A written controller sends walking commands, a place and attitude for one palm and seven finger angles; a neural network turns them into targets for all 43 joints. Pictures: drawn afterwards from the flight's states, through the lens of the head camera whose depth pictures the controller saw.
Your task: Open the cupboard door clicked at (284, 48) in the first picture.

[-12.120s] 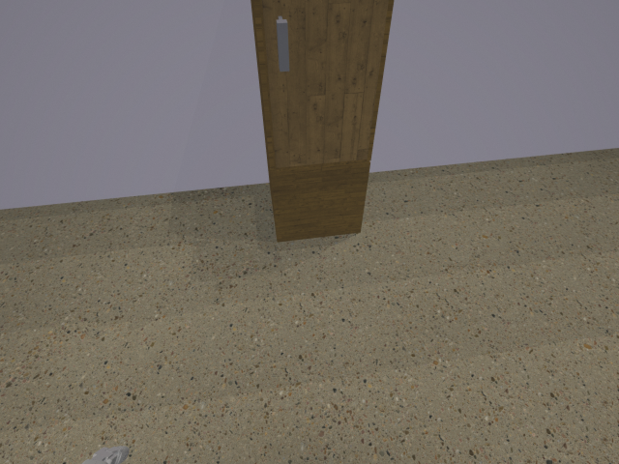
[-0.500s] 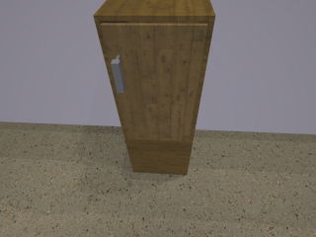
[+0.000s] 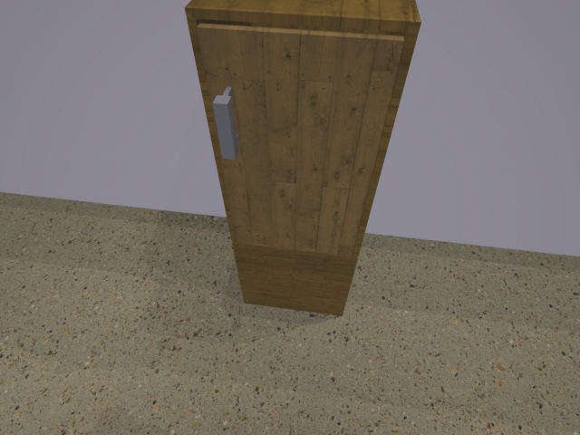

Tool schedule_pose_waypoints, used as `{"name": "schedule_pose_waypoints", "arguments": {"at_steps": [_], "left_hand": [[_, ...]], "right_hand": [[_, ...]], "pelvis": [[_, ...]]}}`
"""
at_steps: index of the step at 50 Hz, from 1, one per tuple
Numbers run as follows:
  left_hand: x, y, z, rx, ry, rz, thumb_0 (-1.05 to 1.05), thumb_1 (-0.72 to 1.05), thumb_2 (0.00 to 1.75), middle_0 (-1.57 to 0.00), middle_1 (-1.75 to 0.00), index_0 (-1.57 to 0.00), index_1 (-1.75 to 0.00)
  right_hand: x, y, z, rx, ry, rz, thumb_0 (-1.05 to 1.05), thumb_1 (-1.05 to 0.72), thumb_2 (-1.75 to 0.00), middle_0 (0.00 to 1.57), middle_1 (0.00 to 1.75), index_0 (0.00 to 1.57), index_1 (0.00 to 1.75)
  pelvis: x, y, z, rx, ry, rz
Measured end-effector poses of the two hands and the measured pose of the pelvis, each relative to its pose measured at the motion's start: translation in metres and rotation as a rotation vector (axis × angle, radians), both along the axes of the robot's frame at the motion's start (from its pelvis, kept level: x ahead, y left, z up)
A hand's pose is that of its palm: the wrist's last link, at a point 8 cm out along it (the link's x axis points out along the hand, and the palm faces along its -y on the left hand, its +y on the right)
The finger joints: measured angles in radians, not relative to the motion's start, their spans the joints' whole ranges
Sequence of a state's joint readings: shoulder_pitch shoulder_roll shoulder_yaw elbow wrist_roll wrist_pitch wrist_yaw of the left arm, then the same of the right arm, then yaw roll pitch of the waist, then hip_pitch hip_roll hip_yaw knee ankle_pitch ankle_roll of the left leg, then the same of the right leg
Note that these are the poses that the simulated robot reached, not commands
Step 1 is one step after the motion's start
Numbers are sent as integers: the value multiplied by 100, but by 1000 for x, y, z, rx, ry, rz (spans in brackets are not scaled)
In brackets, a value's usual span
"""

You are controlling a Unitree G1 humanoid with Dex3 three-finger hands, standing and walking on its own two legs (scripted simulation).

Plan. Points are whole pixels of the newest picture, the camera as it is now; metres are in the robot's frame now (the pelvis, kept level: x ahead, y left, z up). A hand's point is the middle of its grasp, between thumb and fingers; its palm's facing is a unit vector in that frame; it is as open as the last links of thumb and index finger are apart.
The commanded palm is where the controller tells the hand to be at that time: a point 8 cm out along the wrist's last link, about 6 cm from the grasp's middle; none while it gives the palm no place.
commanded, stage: look again from close up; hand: left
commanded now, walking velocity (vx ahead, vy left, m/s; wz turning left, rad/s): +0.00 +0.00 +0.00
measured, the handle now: (229, 122) +0.63 +0.17 +0.08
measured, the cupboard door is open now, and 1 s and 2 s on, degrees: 0 0 0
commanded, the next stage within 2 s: shuffle to correct the standing spot in 0.52 s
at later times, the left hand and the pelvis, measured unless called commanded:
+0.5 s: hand out of the picture +0.04 +0.30 -0.16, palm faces +0.01 -0.95 -0.31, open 7.4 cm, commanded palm none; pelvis -0.03 +0.07 +0.00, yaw -1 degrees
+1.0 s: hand out of the picture -0.07 +0.20 -0.17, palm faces +0.06 -0.98 -0.18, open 7.4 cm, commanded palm none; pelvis -0.01 +0.04 +0.00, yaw -2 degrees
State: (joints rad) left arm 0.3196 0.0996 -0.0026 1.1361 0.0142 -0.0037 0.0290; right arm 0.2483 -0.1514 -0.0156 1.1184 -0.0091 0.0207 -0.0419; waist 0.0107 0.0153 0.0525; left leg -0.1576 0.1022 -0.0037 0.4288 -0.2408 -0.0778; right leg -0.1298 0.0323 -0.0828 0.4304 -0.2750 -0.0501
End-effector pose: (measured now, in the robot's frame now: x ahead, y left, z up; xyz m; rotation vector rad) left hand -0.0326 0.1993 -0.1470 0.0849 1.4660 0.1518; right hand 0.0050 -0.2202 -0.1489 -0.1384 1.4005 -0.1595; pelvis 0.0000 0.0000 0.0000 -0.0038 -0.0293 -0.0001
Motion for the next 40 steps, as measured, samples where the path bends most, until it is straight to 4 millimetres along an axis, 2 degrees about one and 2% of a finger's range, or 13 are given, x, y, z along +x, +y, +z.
{"name": "schedule_pose_waypoints", "arguments": {"at_steps": [3, 6, 14, 18, 22, 27, 32, 36, 40], "left_hand": [[3, 13, -1, 12, -29, -13, 0, 91, 90, -20, -30, -20, -30], [13, 35, 0, 44, -73, -17, 0, 91, 90, -20, -30, -20, -30], [53, 102, 6, 126, -214, -58, 0, 91, 90, -20, -30, -20, -30], [68, 127, 14, 155, -271, -85, 0, 91, 90, -20, -30, -20, -30], [73, 143, 21, 170, -297, -104, 0, 91, 90, -20, -30, -20, -30], [61, 149, 23, 169, -274, -119, 0, 91, 90, -20, -30, -20, -30], [37, 144, 19, 152, -210, -115, 0, 91, 90, -20, -30, -20, -30], [13, 131, 13, 128, -140, -104, 0, 91, 90, -20, -30, -20, -30], [-10, 109, 8, 87, -57, -97, 0, 91, 90, -20, -30, -20, -30]], "right_hand": [[6, -1, 1, -20, -42, 11, 1, -92, -90, 20, 30, 20, 30], [15, -1, 2, -46, -88, 15, 1, -92, -90, 20, 30, 20, 30], [38, 16, 15, -81, -219, 29, 1, -91, -90, 20, 30, 20, 30], [41, 28, 19, -80, -258, 43, 1, -91, -90, 20, 30, 20, 30], [35, 38, 21, -72, -264, 54, 1, -91, -90, 20, 30, 20, 30], [17, 44, 20, -61, -231, 53, 1, -91, -90, 20, 30, 20, 30], [-5, 43, 16, -56, -170, 41, 1, -91, -90, 20, 30, 20, 30], [-23, 42, 12, -49, -117, 17, 1, -91, -90, 20, 30, 20, 30], [-39, 38, 6, -35, -73, -20, 1, -91, -90, 20, 30, 20, 30]], "pelvis": [[-3, 7, -3, -8, 14, 4], [-3, 18, -6, -11, 14, 8], [-9, 47, -7, -7, -12, -11], [-18, 59, -6, -7, -21, -17], [-26, 69, -4, -4, -21, -19], [-35, 75, -2, 2, -15, -21], [-40, 76, -1, 6, -10, -19], [-41, 73, -1, 9, -8, -26], [-37, 63, -2, 7, -5, -45]]}}
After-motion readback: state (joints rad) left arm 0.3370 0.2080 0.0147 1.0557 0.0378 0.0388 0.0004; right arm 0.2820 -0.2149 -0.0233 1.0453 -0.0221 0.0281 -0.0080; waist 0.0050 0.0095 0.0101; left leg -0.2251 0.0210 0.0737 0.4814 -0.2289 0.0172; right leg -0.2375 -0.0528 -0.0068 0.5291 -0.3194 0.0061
